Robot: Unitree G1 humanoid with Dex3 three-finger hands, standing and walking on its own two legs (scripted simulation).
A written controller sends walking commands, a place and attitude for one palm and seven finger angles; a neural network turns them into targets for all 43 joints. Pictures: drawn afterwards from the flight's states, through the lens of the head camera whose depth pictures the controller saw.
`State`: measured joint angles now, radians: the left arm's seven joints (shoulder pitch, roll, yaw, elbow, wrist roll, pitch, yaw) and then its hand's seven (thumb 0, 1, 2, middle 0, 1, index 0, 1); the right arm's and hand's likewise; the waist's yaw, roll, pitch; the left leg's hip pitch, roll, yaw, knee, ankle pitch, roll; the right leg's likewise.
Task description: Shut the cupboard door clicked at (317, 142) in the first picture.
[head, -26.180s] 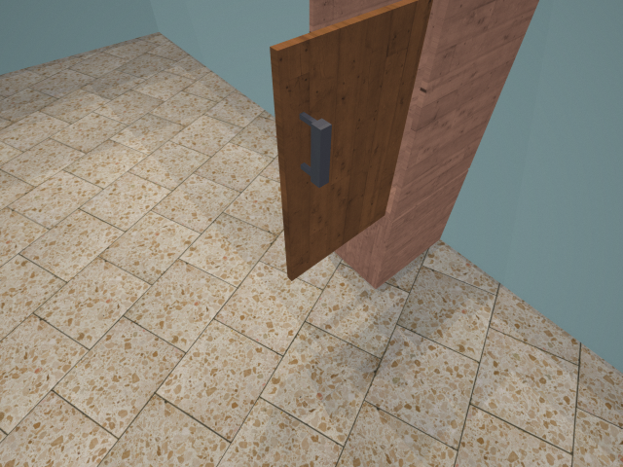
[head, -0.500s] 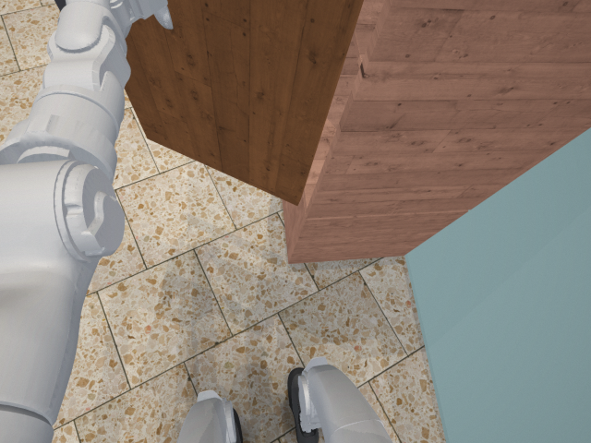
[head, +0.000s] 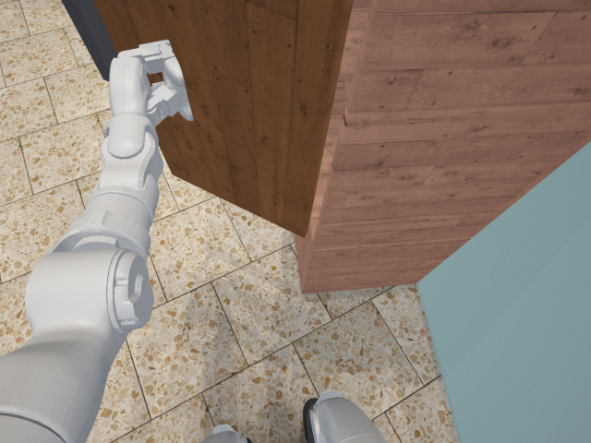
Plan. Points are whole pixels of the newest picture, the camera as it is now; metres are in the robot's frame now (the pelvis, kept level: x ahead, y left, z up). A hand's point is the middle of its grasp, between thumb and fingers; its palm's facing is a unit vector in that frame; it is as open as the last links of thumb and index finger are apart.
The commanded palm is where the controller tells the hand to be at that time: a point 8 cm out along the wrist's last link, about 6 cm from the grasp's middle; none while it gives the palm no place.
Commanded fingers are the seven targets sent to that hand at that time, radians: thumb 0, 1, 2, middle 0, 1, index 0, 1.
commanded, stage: pull the fist back off the door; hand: left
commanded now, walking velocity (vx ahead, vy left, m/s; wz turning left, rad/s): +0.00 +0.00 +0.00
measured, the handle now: (107, 30) +0.67 +0.16 +0.11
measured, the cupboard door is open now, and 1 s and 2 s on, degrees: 57 57 57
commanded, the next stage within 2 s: draw the hand back to the body in 0.24 s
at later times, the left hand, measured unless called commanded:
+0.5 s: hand (172, 117) +0.49 +0.07 +0.12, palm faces -0.02 -1.00 -0.02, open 3.1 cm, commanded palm +0.44 +0.14 +0.13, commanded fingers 0.00 0.90 0.90 -1.30 -1.50 -1.30 -1.50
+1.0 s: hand (48, 250) +0.33 +0.17 +0.16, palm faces +0.09 -0.98 -0.16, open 3.1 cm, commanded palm +0.29 +0.22 +0.17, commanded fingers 0.00 0.90 0.90 -0.94 -1.11 -0.94 -1.11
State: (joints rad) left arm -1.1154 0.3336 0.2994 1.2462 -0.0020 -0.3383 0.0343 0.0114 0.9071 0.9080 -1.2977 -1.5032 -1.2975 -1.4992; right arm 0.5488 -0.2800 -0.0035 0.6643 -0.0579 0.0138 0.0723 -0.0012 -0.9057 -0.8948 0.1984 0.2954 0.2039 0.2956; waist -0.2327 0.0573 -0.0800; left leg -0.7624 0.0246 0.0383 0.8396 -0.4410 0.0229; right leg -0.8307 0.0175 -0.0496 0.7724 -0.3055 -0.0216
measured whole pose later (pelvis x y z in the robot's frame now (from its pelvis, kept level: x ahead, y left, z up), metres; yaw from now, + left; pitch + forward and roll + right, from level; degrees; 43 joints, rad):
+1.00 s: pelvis -0.01 +0.00 +0.04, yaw +1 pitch +0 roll +0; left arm -0.19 0.25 0.09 0.27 -0.12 -0.13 -0.03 0.01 0.90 0.90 -1.18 -1.37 -1.18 -1.36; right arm 0.19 -0.25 0.02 0.58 0.05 -0.02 -0.08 0.01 -0.91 -0.90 0.19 0.29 0.20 0.30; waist 0.00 0.04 -0.02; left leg -0.21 -0.01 0.04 0.53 -0.32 0.02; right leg -0.30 -0.01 -0.05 0.53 -0.23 -0.02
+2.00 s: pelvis +0.01 +0.01 +0.04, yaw +3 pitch -4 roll -1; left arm 0.45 0.34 0.34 -0.36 -0.06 -0.09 0.11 0.01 0.89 0.90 -0.21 -0.31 -0.21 -0.30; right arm 0.20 -0.21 0.02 0.63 0.00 -0.10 -0.07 0.01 -0.90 -0.90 0.20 0.30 0.20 0.30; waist 0.06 0.07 0.00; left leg -0.05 -0.02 0.02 0.42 -0.30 0.03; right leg -0.13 -0.01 -0.06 0.42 -0.21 -0.01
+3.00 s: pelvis -0.08 +0.02 +0.02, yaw +3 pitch +0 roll -1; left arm 0.49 0.41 0.47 -0.48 0.01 -0.27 0.16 0.01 0.89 0.90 -0.21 -0.31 -0.21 -0.30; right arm 0.26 -0.23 0.00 0.57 0.00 -0.05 -0.07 0.01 -0.90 -0.89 0.20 0.30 0.21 0.30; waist -0.02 -0.01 0.00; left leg -0.44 -0.02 0.03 0.74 -0.31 0.06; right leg -0.47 -0.02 -0.04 0.64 -0.17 0.01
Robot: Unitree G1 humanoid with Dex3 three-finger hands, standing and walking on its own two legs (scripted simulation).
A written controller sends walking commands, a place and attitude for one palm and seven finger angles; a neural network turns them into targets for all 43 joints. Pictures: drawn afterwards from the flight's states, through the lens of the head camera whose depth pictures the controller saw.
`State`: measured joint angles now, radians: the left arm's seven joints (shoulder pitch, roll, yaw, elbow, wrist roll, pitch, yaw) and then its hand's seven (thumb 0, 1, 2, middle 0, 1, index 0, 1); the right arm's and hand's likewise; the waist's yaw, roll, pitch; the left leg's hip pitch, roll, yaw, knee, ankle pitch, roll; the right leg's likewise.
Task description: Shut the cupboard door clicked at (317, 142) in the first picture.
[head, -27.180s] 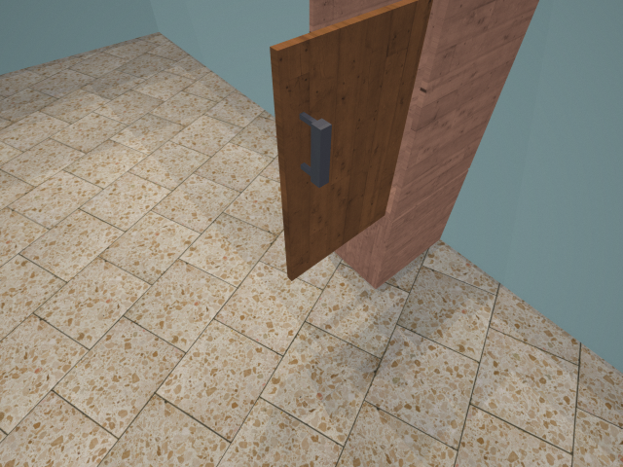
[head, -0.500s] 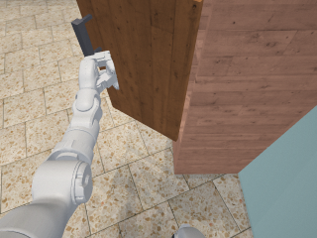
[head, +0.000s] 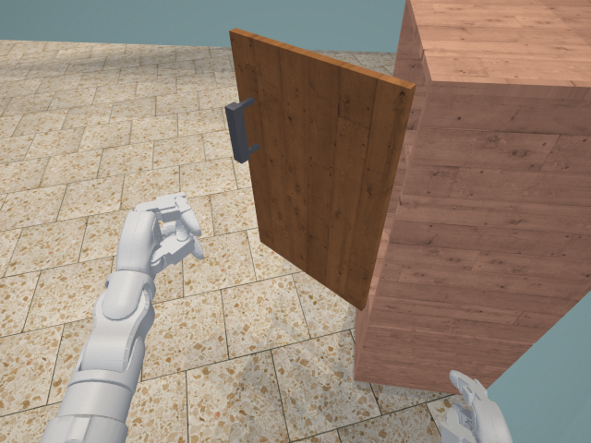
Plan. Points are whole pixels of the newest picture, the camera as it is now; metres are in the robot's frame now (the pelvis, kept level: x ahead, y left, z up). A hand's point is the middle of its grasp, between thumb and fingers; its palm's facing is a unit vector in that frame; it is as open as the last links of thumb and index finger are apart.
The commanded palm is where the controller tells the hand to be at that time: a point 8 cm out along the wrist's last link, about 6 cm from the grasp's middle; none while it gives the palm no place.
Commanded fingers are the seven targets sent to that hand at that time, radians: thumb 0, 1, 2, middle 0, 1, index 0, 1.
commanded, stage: draw the hand back to the body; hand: left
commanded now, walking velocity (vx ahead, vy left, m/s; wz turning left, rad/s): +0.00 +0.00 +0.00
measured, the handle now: (245, 129) +0.68 +0.14 +0.07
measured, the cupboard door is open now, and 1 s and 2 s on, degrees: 57 57 57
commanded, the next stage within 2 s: step back with the hand held close in 0.94 s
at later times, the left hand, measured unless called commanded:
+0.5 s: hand (53, 302) +0.23 +0.27 +0.15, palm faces +0.42 -0.83 -0.37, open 5.6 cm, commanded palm +0.17 +0.31 +0.18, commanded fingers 0.00 0.90 0.90 -0.25 -0.36 -0.25 -0.36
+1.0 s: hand (27, 321) +0.20 +0.28 +0.16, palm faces +0.48 -0.78 -0.40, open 7.4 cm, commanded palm +0.15 +0.31 +0.18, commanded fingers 0.00 0.90 0.90 -0.20 -0.30 -0.20 -0.30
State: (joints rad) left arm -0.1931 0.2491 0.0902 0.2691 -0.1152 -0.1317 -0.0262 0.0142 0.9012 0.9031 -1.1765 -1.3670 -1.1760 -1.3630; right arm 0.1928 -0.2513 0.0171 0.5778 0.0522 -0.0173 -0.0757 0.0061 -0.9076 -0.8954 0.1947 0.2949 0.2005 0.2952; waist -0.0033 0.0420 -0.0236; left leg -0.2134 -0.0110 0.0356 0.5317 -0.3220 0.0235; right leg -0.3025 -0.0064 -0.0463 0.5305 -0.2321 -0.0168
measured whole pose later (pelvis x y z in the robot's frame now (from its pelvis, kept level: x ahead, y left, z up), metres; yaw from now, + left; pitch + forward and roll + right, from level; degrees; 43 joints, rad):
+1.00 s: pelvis +0.01 +0.01 +0.01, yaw +1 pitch -4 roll -1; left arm 0.45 0.34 0.34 -0.36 -0.06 -0.09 0.11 0.01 0.89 0.90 -0.21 -0.31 -0.21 -0.30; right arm 0.20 -0.21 0.02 0.63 0.00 -0.10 -0.07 0.01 -0.90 -0.90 0.20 0.30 0.20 0.30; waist 0.06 0.07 0.00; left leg -0.05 -0.02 0.02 0.42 -0.30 0.03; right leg -0.13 -0.01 -0.06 0.42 -0.21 -0.01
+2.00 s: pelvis -0.07 +0.02 -0.02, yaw +2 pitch +0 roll -1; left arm 0.49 0.41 0.47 -0.48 0.01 -0.27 0.16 0.01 0.89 0.90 -0.21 -0.31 -0.21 -0.30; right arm 0.26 -0.23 0.00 0.57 0.00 -0.05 -0.07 0.01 -0.90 -0.89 0.20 0.30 0.21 0.30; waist -0.02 -0.01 0.00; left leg -0.44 -0.02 0.03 0.74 -0.31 0.06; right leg -0.47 -0.02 -0.04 0.64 -0.17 0.01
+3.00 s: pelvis -0.22 +0.03 +0.00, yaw +0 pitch +1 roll -3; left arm 0.55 0.42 0.43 -0.44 -0.04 -0.17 0.17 0.01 0.89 0.90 -0.21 -0.31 -0.21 -0.30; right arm 0.26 -0.24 -0.01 0.63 0.01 -0.04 -0.11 0.01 -0.91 -0.90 0.20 0.30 0.20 0.30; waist -0.02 -0.03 -0.07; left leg -0.38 -0.01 0.00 0.52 -0.16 0.05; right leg -0.25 0.03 0.03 0.54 -0.33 0.02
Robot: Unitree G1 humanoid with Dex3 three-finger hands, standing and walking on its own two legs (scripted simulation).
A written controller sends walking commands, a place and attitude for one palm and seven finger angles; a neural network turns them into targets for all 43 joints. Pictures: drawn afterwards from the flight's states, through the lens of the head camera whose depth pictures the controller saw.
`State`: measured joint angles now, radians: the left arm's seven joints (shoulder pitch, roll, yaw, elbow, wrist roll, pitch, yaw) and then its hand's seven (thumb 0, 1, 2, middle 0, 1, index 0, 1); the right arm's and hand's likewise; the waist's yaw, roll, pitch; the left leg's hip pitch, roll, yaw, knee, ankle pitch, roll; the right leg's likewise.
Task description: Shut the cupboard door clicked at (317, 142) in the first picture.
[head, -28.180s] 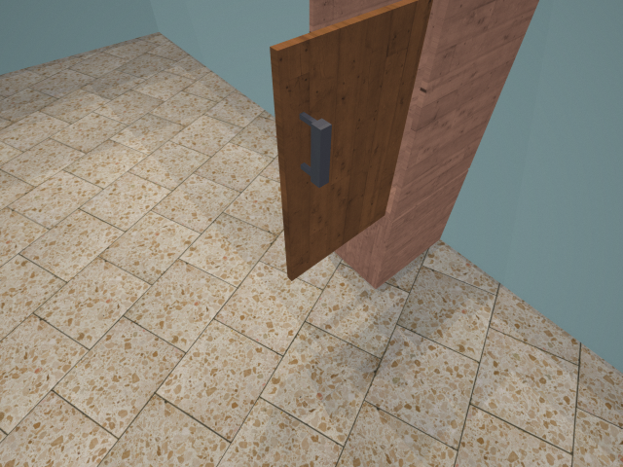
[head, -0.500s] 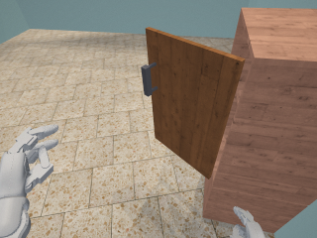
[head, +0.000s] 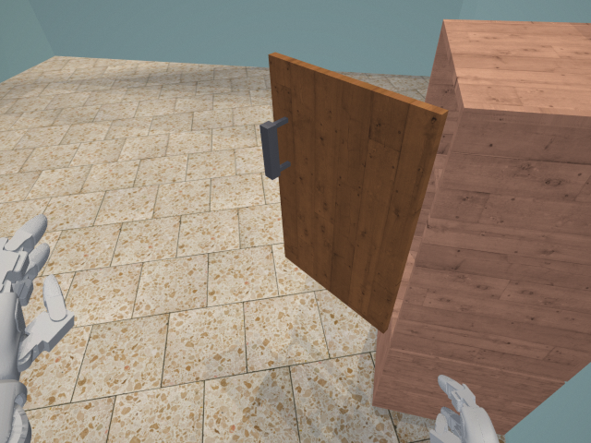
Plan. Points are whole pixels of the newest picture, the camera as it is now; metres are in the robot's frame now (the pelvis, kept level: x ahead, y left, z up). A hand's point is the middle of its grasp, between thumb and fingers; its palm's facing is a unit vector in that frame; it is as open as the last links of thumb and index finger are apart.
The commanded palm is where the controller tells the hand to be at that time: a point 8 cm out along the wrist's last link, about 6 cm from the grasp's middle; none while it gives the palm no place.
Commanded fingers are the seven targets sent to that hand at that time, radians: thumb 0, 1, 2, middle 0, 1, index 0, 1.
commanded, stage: step back with the hand held close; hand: left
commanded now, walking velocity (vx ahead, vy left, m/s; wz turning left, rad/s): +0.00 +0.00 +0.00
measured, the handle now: (277, 147) +0.67 +0.13 +0.07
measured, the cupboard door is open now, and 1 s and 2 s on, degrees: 57 57 57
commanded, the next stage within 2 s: stop stepping back and stand still in 1.70 s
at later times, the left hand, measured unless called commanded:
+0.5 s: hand (40, 329) +0.17 +0.29 +0.15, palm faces +0.40 -0.77 -0.49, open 7.4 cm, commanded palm +0.11 +0.32 +0.17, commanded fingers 0.00 0.90 0.90 -0.20 -0.30 -0.20 -0.30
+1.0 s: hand (3, 383) +0.12 +0.29 +0.16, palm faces +0.48 -0.75 -0.46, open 7.4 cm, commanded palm +0.05 +0.32 +0.17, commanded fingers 0.00 0.90 0.90 -0.20 -0.30 -0.20 -0.30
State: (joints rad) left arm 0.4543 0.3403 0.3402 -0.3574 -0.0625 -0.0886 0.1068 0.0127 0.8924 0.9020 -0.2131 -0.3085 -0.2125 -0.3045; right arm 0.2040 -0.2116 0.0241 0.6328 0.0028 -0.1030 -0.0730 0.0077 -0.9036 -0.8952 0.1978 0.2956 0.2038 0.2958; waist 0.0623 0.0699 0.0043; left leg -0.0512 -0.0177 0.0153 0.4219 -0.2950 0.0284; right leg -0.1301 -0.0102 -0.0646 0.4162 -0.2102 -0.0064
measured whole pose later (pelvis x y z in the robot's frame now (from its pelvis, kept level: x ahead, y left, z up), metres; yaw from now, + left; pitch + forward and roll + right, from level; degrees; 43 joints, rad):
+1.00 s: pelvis -0.09 +0.02 -0.03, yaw +1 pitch +0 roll -1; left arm 0.49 0.41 0.47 -0.48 0.01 -0.27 0.16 0.01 0.89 0.90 -0.21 -0.31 -0.21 -0.30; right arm 0.26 -0.23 0.00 0.57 0.00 -0.05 -0.07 0.01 -0.90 -0.89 0.20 0.30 0.21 0.30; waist -0.02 -0.01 0.00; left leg -0.44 -0.02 0.03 0.74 -0.31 0.06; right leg -0.47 -0.02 -0.04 0.64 -0.17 0.01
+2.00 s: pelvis -0.23 +0.03 -0.01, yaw -1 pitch +1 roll -3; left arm 0.55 0.42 0.43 -0.44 -0.04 -0.17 0.17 0.01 0.89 0.90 -0.21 -0.31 -0.21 -0.30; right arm 0.26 -0.24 -0.01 0.63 0.01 -0.04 -0.11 0.01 -0.91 -0.90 0.20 0.30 0.20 0.30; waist -0.02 -0.03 -0.07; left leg -0.38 -0.01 0.00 0.52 -0.16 0.05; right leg -0.25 0.03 0.03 0.54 -0.33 0.02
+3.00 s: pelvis -0.31 +0.07 -0.02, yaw +1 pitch -1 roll +0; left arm 0.27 0.14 -0.02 0.76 0.02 0.07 0.00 0.01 0.92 0.90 -0.20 -0.30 -0.20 -0.30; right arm 0.22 -0.22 0.02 0.87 -0.04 0.02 0.00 0.00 -0.91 -0.89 0.20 0.30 0.20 0.30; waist -0.04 -0.02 0.02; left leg -0.34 0.02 0.07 0.61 -0.25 0.02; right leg -0.29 -0.02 -0.08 0.62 -0.31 -0.02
